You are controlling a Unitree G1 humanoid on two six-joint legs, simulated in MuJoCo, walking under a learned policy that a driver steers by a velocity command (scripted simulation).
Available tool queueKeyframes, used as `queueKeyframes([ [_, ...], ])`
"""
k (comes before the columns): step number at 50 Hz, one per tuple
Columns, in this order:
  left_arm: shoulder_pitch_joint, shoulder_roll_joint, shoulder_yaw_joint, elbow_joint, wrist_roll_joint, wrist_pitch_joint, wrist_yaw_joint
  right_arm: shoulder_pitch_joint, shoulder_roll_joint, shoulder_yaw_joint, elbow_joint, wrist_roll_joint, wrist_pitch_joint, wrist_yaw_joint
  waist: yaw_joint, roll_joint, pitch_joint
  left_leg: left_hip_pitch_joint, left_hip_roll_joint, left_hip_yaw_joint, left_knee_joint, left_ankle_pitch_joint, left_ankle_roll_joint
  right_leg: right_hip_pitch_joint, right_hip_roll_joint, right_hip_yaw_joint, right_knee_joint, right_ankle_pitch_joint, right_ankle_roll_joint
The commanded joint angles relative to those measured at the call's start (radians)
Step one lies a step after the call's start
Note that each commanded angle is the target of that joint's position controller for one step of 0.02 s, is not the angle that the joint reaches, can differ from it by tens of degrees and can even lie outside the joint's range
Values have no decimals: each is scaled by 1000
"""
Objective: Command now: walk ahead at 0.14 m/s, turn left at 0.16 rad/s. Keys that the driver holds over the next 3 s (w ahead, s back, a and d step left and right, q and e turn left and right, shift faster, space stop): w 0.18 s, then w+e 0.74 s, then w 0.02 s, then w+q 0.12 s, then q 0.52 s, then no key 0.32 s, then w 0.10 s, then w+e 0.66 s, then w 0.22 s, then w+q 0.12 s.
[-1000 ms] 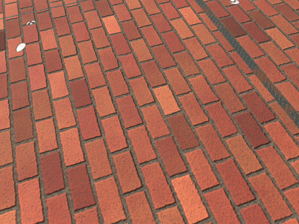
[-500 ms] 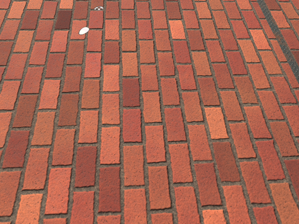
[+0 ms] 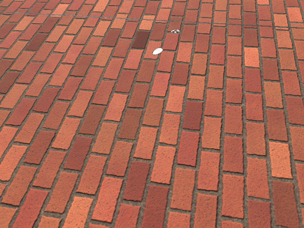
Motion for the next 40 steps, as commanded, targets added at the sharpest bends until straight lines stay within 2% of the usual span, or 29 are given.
queueKeyframes([
  [1, -11, 165, 36, -48, -24, -4, 13, -7, -56, -17, -54, 8, -15, 10, 5, -226, -7, -132, 61, 72, 9, 56, -28, 134, -213, 281, -265, -189, -170],
  [4, 44, 191, 44, -40, -21, -1, 23, -86, -33, -4, -71, 18, -47, 17, 51, -227, 3, -65, 78, 130, -179, 51, -10, 147, -213, 261, -278, -174, -173],
  [6, 66, 208, 48, -32, -26, -7, 19, -78, -29, -2, -62, 21, -67, 22, 55, -230, 2, 22, 71, 153, -300, 32, 13, 126, -221, 248, -273, -153, -185],
  [8, 64, 218, 49, -28, -38, -6, 10, -30, -37, -7, -39, 26, -83, 27, 26, -217, 8, 141, 58, 175, -447, 119, 45, 69, -222, 241, -260, -155, -191],
  [9, 52, 214, 47, -28, -45, -4, 6, 12, -34, -9, -16, 25, -89, 30, -2, -205, 10, 231, 49, 191, -545, 211, 65, 24, -212, 226, -238, -157, -184],
  [10, 56, 193, 40, -25, -46, -4, 1, 53, -38, -13, 3, 22, -92, 29, -27, -184, 4, 344, 46, 184, -599, 247, 82, -45, -194, 225, -205, -144, -165],
  [11, 34, 143, 23, -32, -39, -11, -5, 140, -55, -21, 22, 23, -95, 22, -72, -160, -37, 511, 104, 122, -599, 251, 101, -153, -161, 204, -129, -147, -124],
  [12, -26, 49, -6, -60, -22, -24, -16, 274, -108, -34, 43, 13, -96, 11, -132, -6, -88, 682, 282, -87, -641, 189, 142, -323, -61, 98, 146, -190, -53],
  [13, -63, 62, -3, -120, -42, -45, -13, 316, -232, -69, 57, -3, -96, 20, -136, 221, -47, 652, 480, -389, -745, -22, 270, -532, 9, -6, 343, -305, -24],
  [14, -82, 151, 22, -115, -58, -54, -10, 298, -166, -55, 56, -7, -113, 23, -138, 130, 33, 595, 499, -431, -779, -131, 317, -607, -50, 77, 520, -307, -29],
  [15, -49, 170, 32, -97, -67, -54, -17, 255, -103, -35, 53, -3, -127, 23, -106, 112, 75, 588, 452, -356, -786, -134, 284, -652, -61, 121, 583, -217, -45],
  [16, -13, 163, 35, -73, -61, -51, -20, 210, -82, -27, 44, 2, -135, 25, -79, 103, 79, 580, 411, -263, -800, -55, 252, -656, -73, 120, 609, -141, -46],
  [17, -15, 157, 36, -69, -50, -49, -23, 181, -71, -24, 48, 8, -137, 27, -69, 85, 100, 568, 395, -189, -813, 72, 233, -670, -81, 129, 606, -73, -39],
  [19, -14, 120, 29, -61, -42, -45, -31, 162, -56, -20, 47, -6, -142, 26, -59, 57, 91, 508, 343, -33, -822, 317, 204, -615, -81, 112, 603, 43, -14],
  [21, -26, 95, 21, -70, -41, -39, -36, 164, -59, -23, 56, -10, -144, 23, -59, 44, 79, 471, 321, 74, -828, 446, 202, -585, -79, 86, 552, 127, 17],
  [24, -105, 70, 7, -112, -33, -36, -47, 162, -80, -27, 71, -5, -144, 18, -75, 37, 102, 394, 297, 190, -847, 492, 193, -494, -81, 23, 366, 263, 33],
  [26, -173, 53, -4, -146, -31, -38, -60, 192, -101, -32, 92, 2, -141, 13, -99, 27, 124, 384, 313, 230, -857, 500, 190, -446, -78, -22, 266, 302, 19],
  [29, -217, 68, -2, -185, -36, -37, -78, 217, -123, -38, 120, 18, -129, 13, -94, 22, 133, 476, 351, 266, -814, 611, 177, -430, -64, -54, 178, 244, -29],
  [31, -197, 99, 13, -201, -36, -34, -85, 208, -152, -44, 122, 19, -116, 9, -57, 51, 80, 536, 362, 298, -696, 966, 157, -345, -11, -107, 160, 155, -73],
  [32, -139, 126, 27, -195, -37, -30, -84, 205, -170, -49, 121, 20, -106, 4, -18, 75, 25, 556, 360, 312, -589, 1157, 145, -258, 28, -134, 166, 104, -97],
  [33, -6, 170, 52, -167, -41, -25, -80, 194, -181, -50, 117, 19, -96, 0, 58, 79, -57, 527, 344, 329, -410, 1260, 128, -82, 71, -150, 143, 99, -127],
  [34, 152, 228, 84, -130, -42, -17, -63, 193, -177, -44, 108, 22, -97, -6, 141, 47, -140, 374, 308, 344, -174, 1177, 93, 192, 83, -109, 102, 134, -165],
  [35, 249, 317, 105, -110, -40, -6, -38, 242, -79, -14, 71, -7, -109, -2, 119, -175, -241, 20, 208, 332, 196, 474, 44, 537, -136, 262, 84, 85, -258],
  [36, 219, 350, 97, -143, -37, -22, -43, 288, -17, 20, 33, 0, -147, 12, 52, -287, -433, -223, 28, 111, 474, -133, 17, 708, -353, 848, -116, -131, -440],
  [37, 214, 261, 76, -141, -30, -31, -46, 150, -118, -6, 11, 34, -173, 25, 116, -160, -362, -322, 87, -2, 505, -56, 36, 652, -321, 777, -190, -179, -368],
  [38, 172, 226, 65, -132, -30, -38, -45, 94, -119, -3, -13, 51, -185, 28, 89, -132, -206, -345, 127, 23, 440, 30, 57, 498, -285, 624, -200, -132, -323],
  [39, 96, 207, 57, -143, -31, -42, -44, 81, -106, 0, -8, 29, -189, 20, 33, -36, -113, -300, 173, 33, 346, 98, 60, 324, -236, 512, -205, -32, -288],
  [40, 39, 179, 48, -159, -23, -45, -43, 89, -115, -9, -2, 7, -183, 14, -7, -46, -71, -233, 200, 34, 275, 139, 55, 202, -197, 432, -218, 74, -273],
])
